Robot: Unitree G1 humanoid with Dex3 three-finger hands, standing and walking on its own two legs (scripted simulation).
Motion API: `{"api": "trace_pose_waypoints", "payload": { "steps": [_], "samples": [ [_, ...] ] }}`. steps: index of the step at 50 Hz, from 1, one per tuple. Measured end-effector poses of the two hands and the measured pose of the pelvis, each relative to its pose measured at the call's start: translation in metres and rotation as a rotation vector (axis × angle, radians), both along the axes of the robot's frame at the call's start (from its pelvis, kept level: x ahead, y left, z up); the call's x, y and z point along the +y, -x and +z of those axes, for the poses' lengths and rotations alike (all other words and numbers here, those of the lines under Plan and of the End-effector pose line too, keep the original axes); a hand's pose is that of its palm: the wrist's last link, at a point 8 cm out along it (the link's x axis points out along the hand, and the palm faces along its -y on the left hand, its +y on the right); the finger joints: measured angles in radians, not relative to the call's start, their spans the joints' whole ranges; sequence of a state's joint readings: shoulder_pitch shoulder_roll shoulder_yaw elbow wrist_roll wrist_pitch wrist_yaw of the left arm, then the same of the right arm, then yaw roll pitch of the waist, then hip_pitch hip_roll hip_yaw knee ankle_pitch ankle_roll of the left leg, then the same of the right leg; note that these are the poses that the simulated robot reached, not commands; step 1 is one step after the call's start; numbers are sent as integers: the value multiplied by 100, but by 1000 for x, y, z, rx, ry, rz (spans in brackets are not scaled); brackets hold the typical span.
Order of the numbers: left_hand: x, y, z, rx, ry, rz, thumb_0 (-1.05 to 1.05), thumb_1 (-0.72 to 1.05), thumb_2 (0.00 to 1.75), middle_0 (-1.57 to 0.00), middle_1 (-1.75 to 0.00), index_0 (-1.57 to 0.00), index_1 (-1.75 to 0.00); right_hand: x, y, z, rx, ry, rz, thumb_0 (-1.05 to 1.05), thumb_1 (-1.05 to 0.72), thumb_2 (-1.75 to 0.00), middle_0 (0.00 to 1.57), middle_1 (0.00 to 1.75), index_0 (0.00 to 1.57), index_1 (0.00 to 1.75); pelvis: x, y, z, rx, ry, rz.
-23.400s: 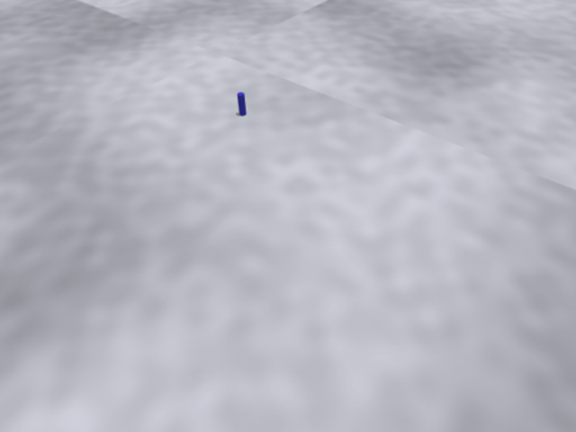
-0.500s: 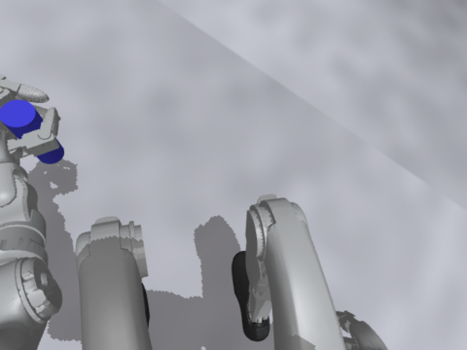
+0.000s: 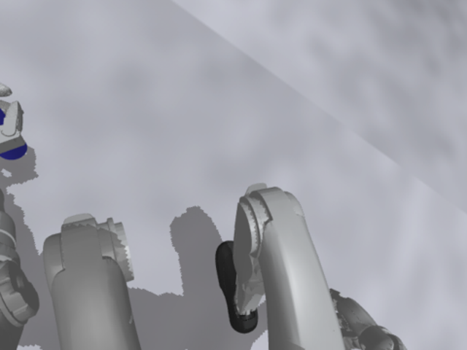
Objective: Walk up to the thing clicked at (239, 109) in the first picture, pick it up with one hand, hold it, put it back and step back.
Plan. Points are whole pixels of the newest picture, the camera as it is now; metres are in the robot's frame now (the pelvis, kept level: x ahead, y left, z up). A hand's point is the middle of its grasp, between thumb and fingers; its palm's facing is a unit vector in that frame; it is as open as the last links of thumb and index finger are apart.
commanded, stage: lower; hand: left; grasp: from the side
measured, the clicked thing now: out of the picture +0.47 +0.28 -0.13
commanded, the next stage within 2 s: loosen in 1.12 s
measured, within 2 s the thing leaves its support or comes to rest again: rests again in 1.04 s
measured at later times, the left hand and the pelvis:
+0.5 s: hand (14, 130) +0.48 +0.27 -0.16, palm faces +0.32 -0.95 -0.05, open 5.5 cm; pelvis +0.00 +0.01 -0.02, yaw -3 degrees
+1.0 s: hand (24, 134) +0.48 +0.26 -0.19, palm faces +0.29 -0.95 -0.06, open 5.5 cm; pelvis -0.01 +0.02 -0.02, yaw -6 degrees
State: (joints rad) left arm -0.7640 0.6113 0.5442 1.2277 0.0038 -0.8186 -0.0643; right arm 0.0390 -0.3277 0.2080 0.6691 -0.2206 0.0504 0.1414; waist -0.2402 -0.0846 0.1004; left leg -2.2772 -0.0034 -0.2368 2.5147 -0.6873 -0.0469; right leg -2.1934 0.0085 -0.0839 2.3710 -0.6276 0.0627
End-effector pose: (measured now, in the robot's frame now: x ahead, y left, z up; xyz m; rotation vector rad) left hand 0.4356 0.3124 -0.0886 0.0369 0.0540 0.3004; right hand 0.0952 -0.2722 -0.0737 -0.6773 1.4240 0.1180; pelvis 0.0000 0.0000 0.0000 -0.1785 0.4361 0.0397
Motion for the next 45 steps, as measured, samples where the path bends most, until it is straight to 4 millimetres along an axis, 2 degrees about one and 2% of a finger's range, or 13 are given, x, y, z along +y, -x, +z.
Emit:
{"api": "trace_pose_waypoints", "payload": {
  "steps": [7,15,25,45],
  "samples": [
    [-1,1,-13,5,3,6,7,17,110,-100,-113,-100,-111,1,-2,1,17,13,35,0,-91,-90,21,30,21,30,1,0,-2,-17,11,-2],
    [1,2,-37,36,9,36,7,17,110,-100,-113,-100,-111,4,-3,3,22,34,90,0,-91,-90,21,30,21,30,2,4,-9,-57,27,-16],
    [0,-5,-63,31,8,27,7,16,110,-100,-112,-100,-111,9,1,9,66,79,158,-1,-91,-90,21,30,21,30,6,5,-15,-95,58,-30],
    [1,-8,-89,32,11,40,7,16,110,-100,-113,-100,-111,21,-7,23,85,142,271,-1,-90,-90,21,30,21,30,15,8,-18,-145,110,-50]
  ]
}}
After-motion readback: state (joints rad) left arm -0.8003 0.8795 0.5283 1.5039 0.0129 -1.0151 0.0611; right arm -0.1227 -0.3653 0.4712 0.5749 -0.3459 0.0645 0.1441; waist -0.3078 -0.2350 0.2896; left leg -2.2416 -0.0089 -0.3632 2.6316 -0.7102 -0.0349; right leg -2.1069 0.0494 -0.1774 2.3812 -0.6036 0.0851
